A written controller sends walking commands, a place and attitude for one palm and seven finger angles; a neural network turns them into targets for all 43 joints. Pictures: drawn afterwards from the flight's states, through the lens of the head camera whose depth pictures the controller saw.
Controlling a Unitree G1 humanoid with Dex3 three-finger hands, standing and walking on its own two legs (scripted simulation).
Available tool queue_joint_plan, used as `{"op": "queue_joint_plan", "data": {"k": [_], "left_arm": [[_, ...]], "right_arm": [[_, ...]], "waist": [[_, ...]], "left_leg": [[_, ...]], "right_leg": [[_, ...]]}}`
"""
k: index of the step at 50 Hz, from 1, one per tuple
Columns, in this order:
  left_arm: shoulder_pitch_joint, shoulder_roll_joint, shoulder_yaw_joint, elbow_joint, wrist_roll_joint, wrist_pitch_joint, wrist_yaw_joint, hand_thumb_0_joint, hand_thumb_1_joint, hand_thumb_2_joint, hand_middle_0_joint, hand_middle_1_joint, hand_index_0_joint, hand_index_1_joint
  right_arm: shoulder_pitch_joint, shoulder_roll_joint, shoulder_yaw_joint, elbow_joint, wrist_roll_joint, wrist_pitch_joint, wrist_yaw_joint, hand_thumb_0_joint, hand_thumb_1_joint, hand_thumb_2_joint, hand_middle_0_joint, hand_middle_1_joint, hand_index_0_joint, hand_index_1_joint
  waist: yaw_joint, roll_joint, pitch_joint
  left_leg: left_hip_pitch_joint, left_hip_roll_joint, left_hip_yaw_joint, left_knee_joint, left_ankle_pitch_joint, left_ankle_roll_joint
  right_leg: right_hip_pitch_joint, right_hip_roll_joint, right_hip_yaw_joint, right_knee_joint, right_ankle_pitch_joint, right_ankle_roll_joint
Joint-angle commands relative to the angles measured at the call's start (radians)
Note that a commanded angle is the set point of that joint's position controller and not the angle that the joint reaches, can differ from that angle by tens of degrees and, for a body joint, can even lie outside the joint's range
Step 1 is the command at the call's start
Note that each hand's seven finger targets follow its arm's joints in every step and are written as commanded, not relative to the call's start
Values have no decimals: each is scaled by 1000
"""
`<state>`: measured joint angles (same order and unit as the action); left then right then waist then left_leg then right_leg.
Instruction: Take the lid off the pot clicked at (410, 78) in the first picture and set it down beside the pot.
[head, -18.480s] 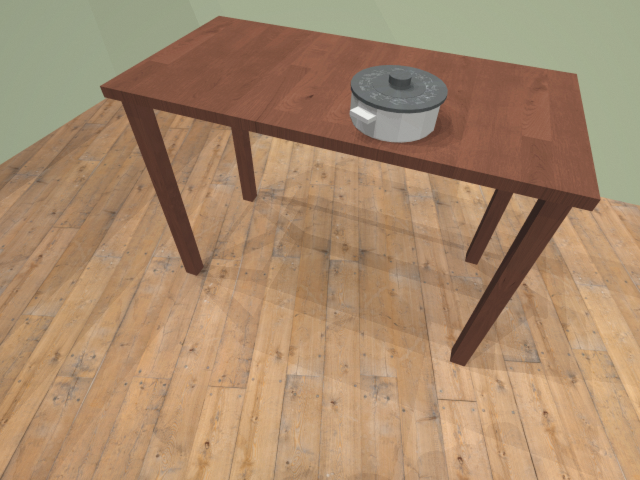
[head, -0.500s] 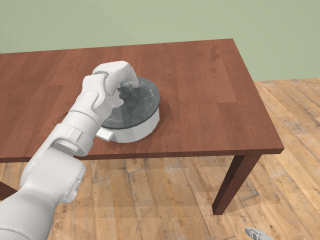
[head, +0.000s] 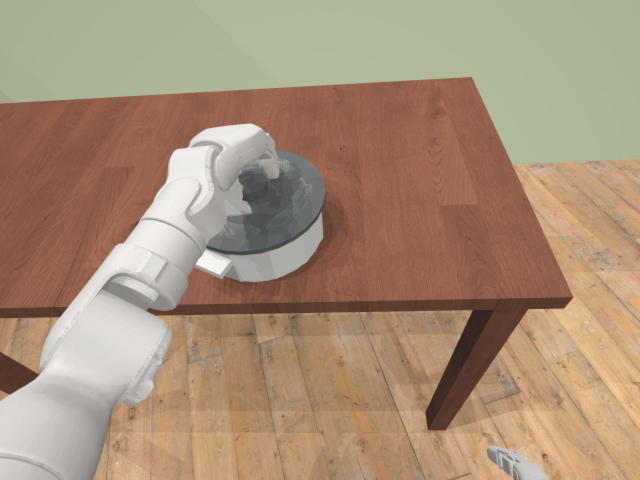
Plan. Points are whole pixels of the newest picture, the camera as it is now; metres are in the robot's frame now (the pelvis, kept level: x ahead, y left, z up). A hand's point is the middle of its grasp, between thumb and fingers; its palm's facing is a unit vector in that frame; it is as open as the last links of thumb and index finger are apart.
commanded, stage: close the fingers and squeeze the knob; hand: left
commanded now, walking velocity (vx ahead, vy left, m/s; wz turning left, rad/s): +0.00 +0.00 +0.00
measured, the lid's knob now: (250, 186) +0.48 +0.10 +0.11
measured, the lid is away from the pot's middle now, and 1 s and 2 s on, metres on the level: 0.00 0.00 0.01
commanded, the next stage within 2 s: lift the lid straight up in 1.24 s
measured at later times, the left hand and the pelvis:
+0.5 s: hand (240, 188) +0.44 +0.10 +0.14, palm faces -0.33 -0.08 -0.94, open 7.7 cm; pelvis +0.00 +0.00 +0.00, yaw +0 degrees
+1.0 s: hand (241, 187) +0.45 +0.10 +0.14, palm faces -0.36 -0.07 -0.93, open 7.6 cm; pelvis +0.00 +0.00 +0.00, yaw +0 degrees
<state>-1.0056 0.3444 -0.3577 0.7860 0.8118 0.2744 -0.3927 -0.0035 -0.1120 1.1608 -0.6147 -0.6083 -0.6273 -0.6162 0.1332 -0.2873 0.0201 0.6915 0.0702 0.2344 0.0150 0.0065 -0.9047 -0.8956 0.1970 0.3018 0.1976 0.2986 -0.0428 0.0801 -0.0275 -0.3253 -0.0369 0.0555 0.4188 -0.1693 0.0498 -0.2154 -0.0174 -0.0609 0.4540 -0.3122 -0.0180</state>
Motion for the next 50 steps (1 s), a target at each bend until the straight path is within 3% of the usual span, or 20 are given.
{"op": "queue_joint_plan", "data": {"k": [1,5,8,11,14,19,24,26,27,29,31,34,37,41,42,44,45,46,49,50], "left_arm": [[-519,164,81,-159,6,-4,43,0,2,1059,-574,-835,-574,-835],[-533,225,127,-164,20,-4,62,0,47,1041,-587,-881,-587,-881],[-519,152,73,-205,17,-3,61,0,81,1024,-600,-910,-600,-910],[-466,187,113,-196,14,3,63,0,117,1004,-615,-936,-615,-936],[-485,236,140,-174,16,12,66,0,154,981,-631,-959,-631,-959],[-474,154,72,-246,15,20,58,0,218,935,-662,-989,-662,-989],[-440,214,122,-227,8,27,56,0,286,878,-698,-1010,-698,-1010],[-467,121,46,-238,-2,34,43,0,314,852,-713,-1016,-713,-1016],[-481,122,40,-248,4,39,42,0,328,838,-721,-1019,-721,-1019],[-486,191,89,-210,11,44,46,0,358,808,-738,-1023,-738,-1023],[-486,220,114,-191,16,37,45,0,388,776,-755,-1026,-755,-1026],[-483,159,68,-172,18,30,36,0,367,853,-709,-1000,-724,-1008],[-472,197,102,-163,22,20,35,0,376,886,-697,-991,-720,-1002],[-510,142,58,-183,14,15,30,0,403,907,-705,-990,-733,-1003],[-491,192,99,-173,18,14,33,0,411,912,-709,-991,-737,-1005],[-502,206,108,-166,21,10,36,0,427,922,-718,-994,-747,-1008],[-501,167,71,-169,18,9,34,0,435,926,-724,-996,-752,-1011],[-511,128,50,-188,12,7,30,0,443,931,-729,-998,-757,-1013],[-473,221,124,-183,17,4,39,0,468,946,-746,-1005,-774,-1020],[-467,200,105,-167,13,4,38,0,477,951,-751,-1007,-779,-1023]], "right_arm": [[-75,-114,-37,-119,-1,-33,-5,0,-900,-900,200,300,200,300],[-82,-117,-30,-115,-1,-37,-5,0,-900,-900,200,300,200,300],[-82,-112,-39,-121,-4,-39,1,0,-900,-900,200,300,200,300],[-82,-116,-41,-128,-4,-39,5,0,-900,-900,200,300,200,300],[-91,-118,-32,-120,0,-36,0,0,-900,-900,200,300,200,300],[-112,-109,-37,-131,1,-39,8,0,-900,-900,200,300,200,300],[-124,-111,-29,-135,4,-34,6,0,-900,-900,200,300,200,300],[-124,-108,-36,-136,5,-29,7,0,-900,-900,200,300,200,300],[-128,-108,-35,-134,4,-29,6,0,-900,-900,200,300,200,300],[-128,-113,-26,-125,5,-30,2,0,-900,-900,200,300,200,300],[-119,-115,-28,-126,4,-30,-4,0,-900,-900,200,300,200,300],[-120,-107,-23,-126,3,-32,-5,0,-900,-900,200,300,200,300],[-109,-112,-26,-128,2,-33,-6,0,-900,-900,200,300,200,300],[-107,-107,-32,-128,1,-31,-7,0,-900,-900,200,300,200,300],[-101,-111,-30,-127,1,-32,-7,0,-900,-900,200,300,200,300],[-104,-112,-26,-123,2,-31,-9,0,-900,-900,200,300,200,300],[-111,-109,-23,-127,4,-32,-7,0,-900,-900,200,300,200,300],[-101,-106,-34,-130,1,-32,-6,0,-900,-900,200,300,200,300],[-102,-113,-27,-131,1,-35,-5,0,-900,-900,200,300,200,300],[-103,-111,-25,-129,2,-35,-6,0,-900,-900,200,300,200,300]], "waist": [[-11,-143,-375],[7,-131,-398],[1,-111,-434],[10,-141,-434],[14,-176,-392],[6,-105,-418],[17,-163,-390],[-5,-157,-371],[-5,-143,-368],[4,-134,-366],[4,-138,-388],[0,-145,-379],[4,-147,-382],[-11,-148,-380],[0,-150,-385],[3,-157,-385],[0,-130,-382],[-11,-149,-386],[11,-146,-397],[8,-162,-393]], "left_leg": [[317,-35,-63,21,292,31],[318,-39,-63,16,287,31],[358,-34,-67,27,330,31],[343,-34,-65,32,355,33],[292,-40,-51,24,300,36],[361,-36,-62,38,366,32],[305,-40,-52,29,314,32],[311,-37,-51,25,301,32],[325,-37,-52,26,297,31],[311,-41,-56,26,275,30],[296,-42,-54,26,265,31],[305,-43,-57,33,288,29],[297,-41,-54,33,282,31],[306,-41,-53,36,299,35],[302,-41,-56,33,289,34],[294,-42,-54,29,284,33],[303,-43,-57,29,284,32],[314,-40,-56,32,297,35],[307,-40,-56,31,301,34],[297,-44,-55,31,295,35]], "right_leg": [[-31,49,22,-48,433,-25],[-10,50,30,-39,441,-26],[-19,50,26,-38,449,-25],[6,51,27,-37,481,-25],[22,48,32,-40,490,-20],[-10,50,31,-35,494,-23],[23,47,35,-35,499,-20],[-5,44,26,-46,481,-20],[-14,47,28,-47,472,-20],[-8,49,32,-45,455,-22],[11,45,34,-45,456,-24],[-7,47,29,-36,468,-23],[2,46,33,-40,468,-23],[-8,44,28,-46,486,-24],[4,46,33,-44,478,-22],[10,46,35,-40,482,-22],[-6,47,32,-39,465,-23],[-11,46,26,-45,475,-24],[18,48,35,-39,486,-23],[20,48,34,-39,492,-22]]}}
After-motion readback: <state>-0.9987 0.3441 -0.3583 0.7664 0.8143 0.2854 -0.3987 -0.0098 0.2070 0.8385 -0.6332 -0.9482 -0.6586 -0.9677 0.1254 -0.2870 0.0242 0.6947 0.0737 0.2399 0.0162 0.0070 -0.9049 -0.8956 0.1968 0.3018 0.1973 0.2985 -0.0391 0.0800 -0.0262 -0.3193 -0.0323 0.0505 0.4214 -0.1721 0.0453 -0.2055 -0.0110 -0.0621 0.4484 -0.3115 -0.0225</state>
